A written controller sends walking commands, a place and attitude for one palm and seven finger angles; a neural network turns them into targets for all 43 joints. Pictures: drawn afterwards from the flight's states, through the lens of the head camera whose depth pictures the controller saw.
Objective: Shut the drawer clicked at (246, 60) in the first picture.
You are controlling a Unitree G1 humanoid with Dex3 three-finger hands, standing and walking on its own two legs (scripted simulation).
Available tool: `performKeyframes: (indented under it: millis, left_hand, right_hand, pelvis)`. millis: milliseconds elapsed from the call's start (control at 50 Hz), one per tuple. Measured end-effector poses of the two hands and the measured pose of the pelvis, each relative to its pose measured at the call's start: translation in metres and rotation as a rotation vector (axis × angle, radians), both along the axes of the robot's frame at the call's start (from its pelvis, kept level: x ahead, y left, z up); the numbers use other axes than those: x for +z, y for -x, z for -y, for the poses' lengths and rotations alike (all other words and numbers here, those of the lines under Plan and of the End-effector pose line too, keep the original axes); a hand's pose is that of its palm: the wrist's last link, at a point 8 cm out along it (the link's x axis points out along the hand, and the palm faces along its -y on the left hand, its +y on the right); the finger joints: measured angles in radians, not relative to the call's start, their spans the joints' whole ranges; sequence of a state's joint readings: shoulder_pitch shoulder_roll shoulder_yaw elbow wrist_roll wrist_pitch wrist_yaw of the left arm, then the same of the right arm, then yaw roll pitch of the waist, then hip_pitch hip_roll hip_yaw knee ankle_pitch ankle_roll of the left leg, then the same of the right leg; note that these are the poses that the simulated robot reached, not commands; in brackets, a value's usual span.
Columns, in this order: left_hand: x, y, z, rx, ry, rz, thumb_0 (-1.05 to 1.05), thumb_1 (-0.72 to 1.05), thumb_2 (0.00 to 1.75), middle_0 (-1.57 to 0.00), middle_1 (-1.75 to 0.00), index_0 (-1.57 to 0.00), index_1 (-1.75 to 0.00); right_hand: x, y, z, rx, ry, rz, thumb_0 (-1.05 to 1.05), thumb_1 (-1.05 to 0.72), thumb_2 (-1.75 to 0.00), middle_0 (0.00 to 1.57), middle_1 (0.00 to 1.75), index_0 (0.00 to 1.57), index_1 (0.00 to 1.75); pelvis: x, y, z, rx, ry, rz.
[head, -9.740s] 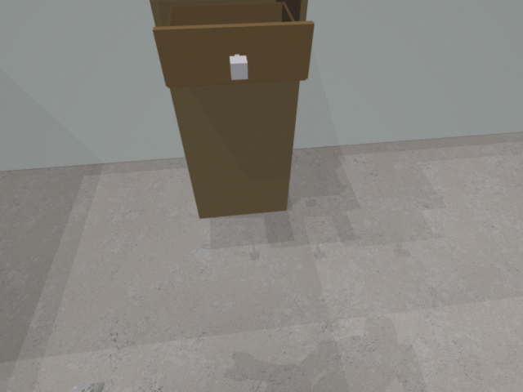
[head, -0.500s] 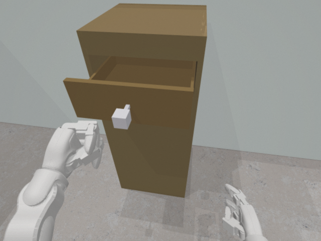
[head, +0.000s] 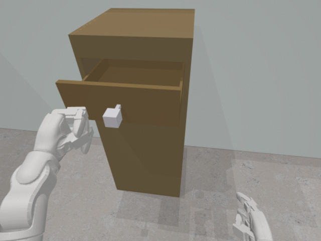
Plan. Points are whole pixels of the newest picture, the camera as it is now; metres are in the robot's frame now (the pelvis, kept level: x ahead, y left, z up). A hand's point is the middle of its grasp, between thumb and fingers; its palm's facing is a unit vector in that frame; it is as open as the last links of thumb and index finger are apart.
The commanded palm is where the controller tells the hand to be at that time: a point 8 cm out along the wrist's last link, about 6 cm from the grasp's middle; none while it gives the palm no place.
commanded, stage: bring the fist close to the handle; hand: left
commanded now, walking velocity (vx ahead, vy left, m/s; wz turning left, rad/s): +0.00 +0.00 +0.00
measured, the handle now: (115, 113) +0.44 +0.20 +0.11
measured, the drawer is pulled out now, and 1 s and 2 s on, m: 0.18 0.18 0.15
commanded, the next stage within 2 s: push the drawer shut in 1.50 s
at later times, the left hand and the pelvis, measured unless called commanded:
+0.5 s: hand (103, 132) +0.30 +0.18 +0.16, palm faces +0.00 -1.00 -0.05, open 3.3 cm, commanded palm +0.27 +0.22 +0.17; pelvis +0.01 +0.00 +0.00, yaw +0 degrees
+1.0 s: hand (113, 136) +0.34 +0.17 +0.12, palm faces -0.02 -1.00 -0.03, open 3.3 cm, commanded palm +0.32 +0.22 +0.12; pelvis +0.02 +0.01 +0.00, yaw -1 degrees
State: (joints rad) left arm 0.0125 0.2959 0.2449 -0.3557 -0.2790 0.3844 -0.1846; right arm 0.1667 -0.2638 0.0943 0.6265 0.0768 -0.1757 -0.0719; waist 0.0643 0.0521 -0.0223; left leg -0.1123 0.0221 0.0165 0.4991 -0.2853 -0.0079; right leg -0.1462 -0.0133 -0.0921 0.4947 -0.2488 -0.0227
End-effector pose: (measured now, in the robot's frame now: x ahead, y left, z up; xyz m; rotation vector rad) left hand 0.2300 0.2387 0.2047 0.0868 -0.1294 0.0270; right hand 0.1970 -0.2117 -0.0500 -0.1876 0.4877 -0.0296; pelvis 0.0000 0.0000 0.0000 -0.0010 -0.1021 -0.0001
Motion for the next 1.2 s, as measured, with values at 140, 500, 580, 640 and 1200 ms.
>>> performKeyframes:
  millis: [140,500,580,640,1200]
  left_hand:
    - [0.000,-0.006,0.004,-0.023,-0.007,-0.001,0.01,0.90,0.90,-1.40,-1.60,-1.41,-1.60]
    - [-0.039,-0.051,0.007,-0.030,0.035,-0.068,0.01,0.90,0.90,-1.40,-1.60,-1.41,-1.60]
    - [-0.047,-0.060,0.003,-0.024,0.039,-0.079,0.01,0.90,0.90,-1.40,-1.60,-1.40,-1.60]
    - [-0.053,-0.063,0.004,-0.031,0.044,-0.081,0.01,0.90,0.90,-1.40,-1.60,-1.40,-1.60]
    - [-0.099,-0.098,0.023,-0.044,0.051,-0.104,0.02,0.90,0.91,-1.40,-1.60,-1.40,-1.60]
  right_hand:
    - [-0.003,0.003,0.002,-0.008,-0.012,0.012,0.02,-0.90,-0.90,0.20,0.30,0.20,0.30]
    - [-0.012,0.010,0.001,-0.032,-0.008,-0.034,0.02,-0.90,-0.90,0.21,0.30,0.20,0.30]
    - [-0.014,0.014,0.003,-0.052,-0.008,-0.052,0.02,-0.90,-0.90,0.21,0.30,0.20,0.30]
    - [-0.016,0.016,0.004,-0.062,-0.004,-0.067,0.02,-0.90,-0.90,0.21,0.30,0.20,0.30]
    - [-0.040,0.046,0.005,-0.104,0.007,-0.216,0.02,-0.90,-0.90,0.21,0.30,0.20,0.30]
  pelvis:
    - [0.000,0.001,0.002,0.001,-0.001,-0.003]
    - [-0.001,-0.006,-0.001,-0.007,-0.003,-0.037]
    - [-0.001,-0.010,-0.003,-0.013,-0.002,-0.049]
    - [-0.001,-0.013,-0.006,-0.016,-0.002,-0.058]
    - [-0.006,-0.012,-0.014,-0.024,-0.002,-0.117]
